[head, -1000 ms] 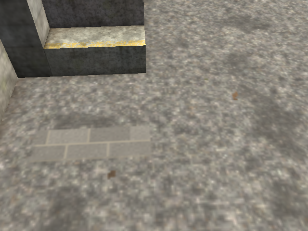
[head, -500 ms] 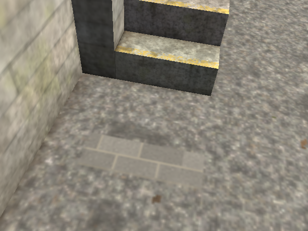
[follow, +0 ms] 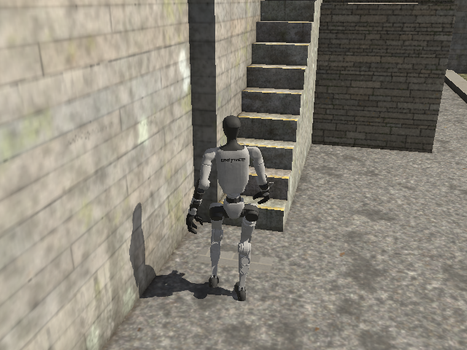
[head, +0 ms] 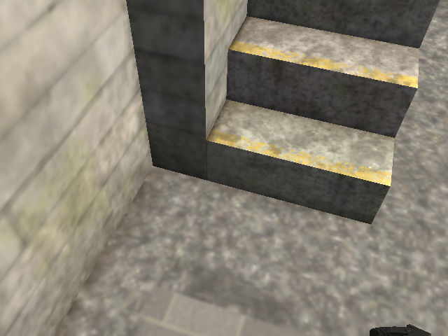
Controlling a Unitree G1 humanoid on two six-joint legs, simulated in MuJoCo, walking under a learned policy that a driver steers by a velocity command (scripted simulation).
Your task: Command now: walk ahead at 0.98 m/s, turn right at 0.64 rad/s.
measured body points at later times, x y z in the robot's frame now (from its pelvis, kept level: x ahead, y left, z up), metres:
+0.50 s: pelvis +0.45 +0.00 +0.00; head +0.47 -0.01 +0.45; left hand +0.78 +0.14 -0.06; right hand +0.28 -0.25 -0.12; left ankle +0.37 +0.17 -0.73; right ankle +0.53 -0.16 -0.67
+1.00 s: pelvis +0.85 -0.18 -0.01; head +0.87 -0.19 +0.44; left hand +0.90 +0.08 -0.14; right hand +0.94 -0.46 -0.10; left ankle +0.93 -0.10 -0.40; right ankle +0.66 -0.18 -0.73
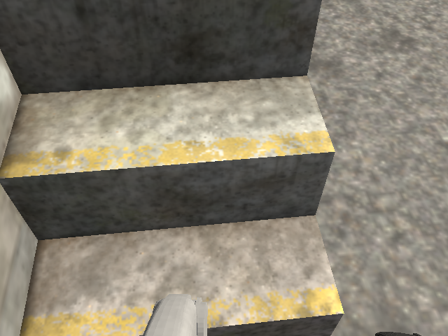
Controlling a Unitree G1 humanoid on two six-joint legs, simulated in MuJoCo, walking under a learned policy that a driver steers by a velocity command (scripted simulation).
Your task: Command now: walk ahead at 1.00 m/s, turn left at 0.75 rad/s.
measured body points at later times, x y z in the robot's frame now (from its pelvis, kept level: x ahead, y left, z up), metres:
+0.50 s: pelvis +0.25 +0.00 +0.25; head +0.28 +0.04 +0.70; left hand +0.51 +0.21 +0.24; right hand +0.33 -0.25 +0.12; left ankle +0.20 +0.08 -0.51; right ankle +0.42 -0.07 -0.19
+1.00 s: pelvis +0.50 +0.06 +0.44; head +0.54 +0.07 +0.89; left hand +0.28 +0.19 +0.32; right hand +0.84 +0.10 +0.44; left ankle +0.52 +0.21 +0.04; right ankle +0.40 -0.08 -0.30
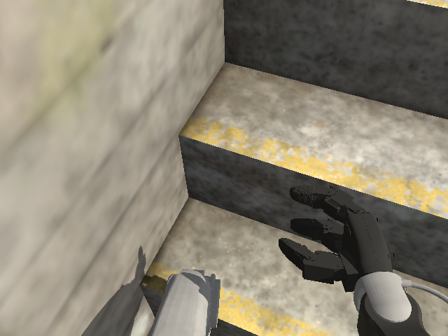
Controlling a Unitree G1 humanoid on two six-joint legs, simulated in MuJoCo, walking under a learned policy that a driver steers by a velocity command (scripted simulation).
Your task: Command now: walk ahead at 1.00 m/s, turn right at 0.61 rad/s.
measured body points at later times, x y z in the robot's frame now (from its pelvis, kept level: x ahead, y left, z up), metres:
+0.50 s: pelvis +0.26 -0.06 +0.26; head +0.31 -0.05 +0.71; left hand +0.58 +0.07 +0.21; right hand +0.24 -0.36 +0.15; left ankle +0.21 +0.15 -0.47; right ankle +0.33 -0.21 -0.31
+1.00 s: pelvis +0.47 -0.05 +0.50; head +0.52 -0.04 +0.94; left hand +0.69 +0.16 +0.37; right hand +0.64 -0.33 +0.45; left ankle +0.63 +0.00 -0.10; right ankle +0.35 -0.21 -0.19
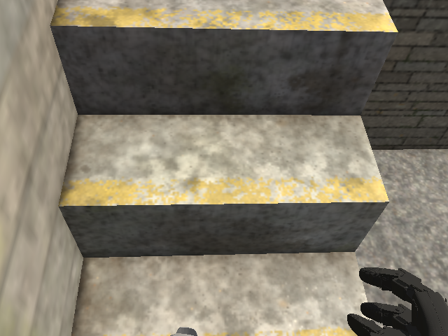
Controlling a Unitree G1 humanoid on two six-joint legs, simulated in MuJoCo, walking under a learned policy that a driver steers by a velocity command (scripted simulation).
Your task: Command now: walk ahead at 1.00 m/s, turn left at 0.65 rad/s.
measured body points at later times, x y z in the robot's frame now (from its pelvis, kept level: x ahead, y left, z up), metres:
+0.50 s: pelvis -0.05 -0.01 +0.07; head -0.07 +0.02 +0.52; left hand +0.01 +0.24 -0.07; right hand +0.24 -0.20 +0.07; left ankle -0.02 +0.08 -0.49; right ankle +0.07 -0.10 -0.59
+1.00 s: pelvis -0.12 -0.08 -0.11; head -0.11 -0.09 +0.34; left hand -0.08 +0.21 -0.20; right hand +0.10 -0.31 -0.20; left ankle -0.23 +0.09 -0.72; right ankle -0.11 -0.19 -0.82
